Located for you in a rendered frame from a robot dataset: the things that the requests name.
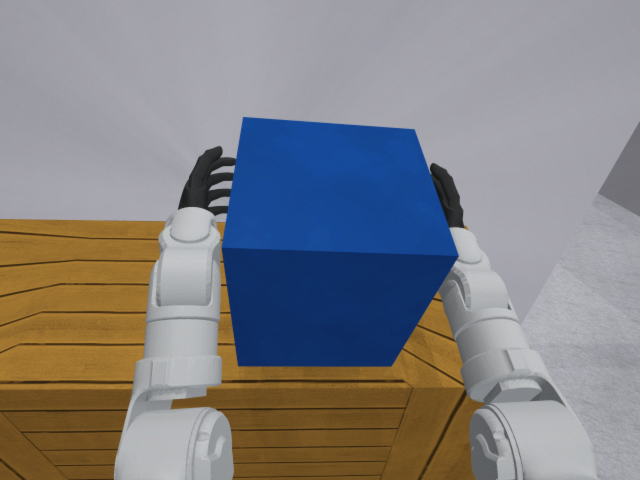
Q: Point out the right robot hand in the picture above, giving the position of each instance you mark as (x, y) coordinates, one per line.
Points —
(448, 196)

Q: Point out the left robot hand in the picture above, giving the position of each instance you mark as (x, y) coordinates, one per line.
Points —
(196, 192)

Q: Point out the pedestal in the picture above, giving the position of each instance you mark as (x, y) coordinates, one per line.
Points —
(73, 301)

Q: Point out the robot right forearm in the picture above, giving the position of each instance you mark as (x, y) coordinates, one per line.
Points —
(498, 364)

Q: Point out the robot left forearm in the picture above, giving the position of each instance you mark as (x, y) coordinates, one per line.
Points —
(183, 311)

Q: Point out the robot right upper arm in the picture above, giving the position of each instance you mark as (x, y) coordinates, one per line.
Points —
(532, 440)

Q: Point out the robot left upper arm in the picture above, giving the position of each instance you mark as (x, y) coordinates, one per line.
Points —
(177, 444)

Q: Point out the carton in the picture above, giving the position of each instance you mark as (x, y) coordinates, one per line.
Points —
(334, 246)

